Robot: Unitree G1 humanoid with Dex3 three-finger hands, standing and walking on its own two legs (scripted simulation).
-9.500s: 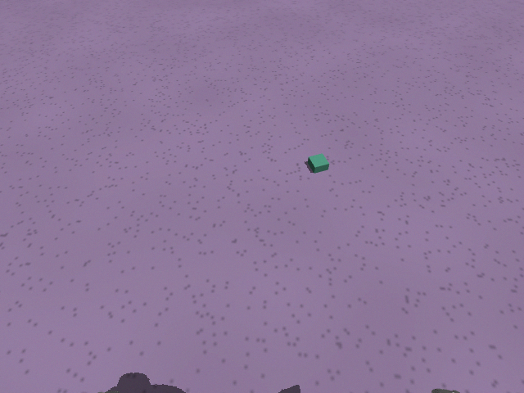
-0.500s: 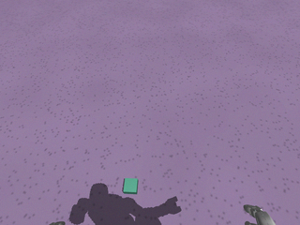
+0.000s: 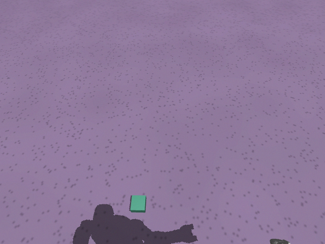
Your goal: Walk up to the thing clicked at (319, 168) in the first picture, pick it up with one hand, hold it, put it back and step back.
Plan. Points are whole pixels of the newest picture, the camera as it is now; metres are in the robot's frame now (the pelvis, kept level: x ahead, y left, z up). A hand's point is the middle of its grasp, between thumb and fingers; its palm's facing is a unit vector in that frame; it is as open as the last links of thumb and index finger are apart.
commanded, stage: walk up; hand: left
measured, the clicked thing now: (138, 203) +0.42 +0.18 -0.76
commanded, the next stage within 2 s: stand in 0.38 s
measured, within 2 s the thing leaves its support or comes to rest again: neither
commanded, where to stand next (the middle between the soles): +0.05 +0.01 m, yaw +0 degrees
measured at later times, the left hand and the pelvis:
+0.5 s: hand out of the picture +0.06 +0.26 -0.15, palm faces -0.02 -0.94 -0.35, open 7.3 cm; pelvis -0.02 +0.01 +0.00, yaw +0 degrees
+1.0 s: hand out of the picture +0.05 +0.26 -0.15, palm faces -0.04 -0.94 -0.35, open 7.3 cm; pelvis -0.02 +0.01 +0.00, yaw +0 degrees
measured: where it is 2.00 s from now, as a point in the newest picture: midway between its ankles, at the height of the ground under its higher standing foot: outside the picture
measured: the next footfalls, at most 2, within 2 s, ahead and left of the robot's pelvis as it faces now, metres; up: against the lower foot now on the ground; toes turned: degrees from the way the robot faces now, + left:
none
